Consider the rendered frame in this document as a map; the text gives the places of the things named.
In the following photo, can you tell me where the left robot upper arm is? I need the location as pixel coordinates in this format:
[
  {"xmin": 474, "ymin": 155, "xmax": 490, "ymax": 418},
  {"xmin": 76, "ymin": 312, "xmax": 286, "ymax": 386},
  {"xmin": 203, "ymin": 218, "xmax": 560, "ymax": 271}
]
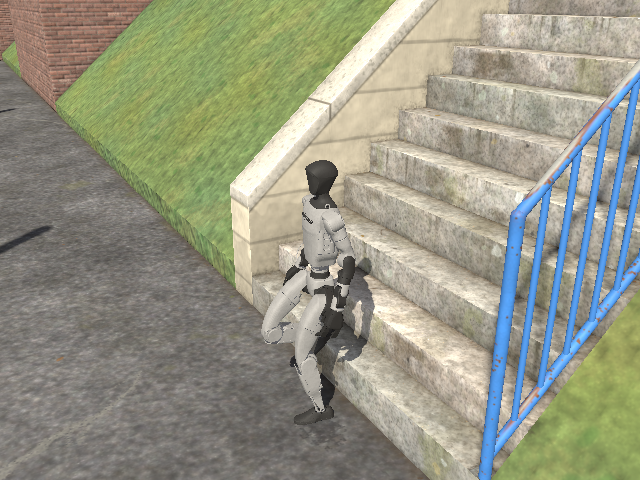
[{"xmin": 321, "ymin": 210, "xmax": 356, "ymax": 268}]

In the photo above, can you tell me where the humanoid robot head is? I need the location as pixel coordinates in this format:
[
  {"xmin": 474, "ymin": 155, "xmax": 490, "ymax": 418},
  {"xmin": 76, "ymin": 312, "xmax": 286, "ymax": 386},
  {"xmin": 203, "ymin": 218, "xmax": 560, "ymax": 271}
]
[{"xmin": 305, "ymin": 160, "xmax": 338, "ymax": 209}]

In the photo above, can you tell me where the robot left hand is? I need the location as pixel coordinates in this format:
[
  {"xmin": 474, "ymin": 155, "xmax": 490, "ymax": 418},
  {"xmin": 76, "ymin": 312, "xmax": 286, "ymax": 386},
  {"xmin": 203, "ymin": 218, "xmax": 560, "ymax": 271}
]
[{"xmin": 315, "ymin": 309, "xmax": 344, "ymax": 338}]

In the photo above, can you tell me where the right robot forearm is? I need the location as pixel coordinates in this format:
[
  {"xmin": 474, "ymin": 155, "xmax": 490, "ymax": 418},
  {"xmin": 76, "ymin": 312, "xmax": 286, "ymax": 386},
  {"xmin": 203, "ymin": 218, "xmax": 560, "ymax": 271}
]
[{"xmin": 295, "ymin": 248, "xmax": 309, "ymax": 270}]

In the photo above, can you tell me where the left robot forearm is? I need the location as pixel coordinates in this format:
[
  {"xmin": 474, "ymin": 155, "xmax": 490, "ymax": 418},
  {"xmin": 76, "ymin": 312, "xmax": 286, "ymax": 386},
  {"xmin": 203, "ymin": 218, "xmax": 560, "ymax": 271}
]
[{"xmin": 330, "ymin": 256, "xmax": 355, "ymax": 312}]

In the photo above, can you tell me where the robot right hand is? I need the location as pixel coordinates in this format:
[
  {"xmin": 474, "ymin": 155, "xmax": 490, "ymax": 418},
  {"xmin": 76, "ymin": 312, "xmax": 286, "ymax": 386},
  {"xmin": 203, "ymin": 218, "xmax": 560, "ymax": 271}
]
[{"xmin": 283, "ymin": 265, "xmax": 303, "ymax": 286}]

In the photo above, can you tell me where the robot torso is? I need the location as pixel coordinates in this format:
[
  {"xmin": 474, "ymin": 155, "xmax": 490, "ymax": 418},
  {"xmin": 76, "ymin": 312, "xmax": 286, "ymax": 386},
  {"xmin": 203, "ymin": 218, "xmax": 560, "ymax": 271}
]
[{"xmin": 302, "ymin": 195, "xmax": 340, "ymax": 297}]

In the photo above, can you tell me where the right robot upper arm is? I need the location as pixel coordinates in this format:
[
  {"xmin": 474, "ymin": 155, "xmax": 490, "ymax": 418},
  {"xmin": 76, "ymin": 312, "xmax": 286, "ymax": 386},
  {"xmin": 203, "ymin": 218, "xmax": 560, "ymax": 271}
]
[{"xmin": 302, "ymin": 194, "xmax": 316, "ymax": 206}]

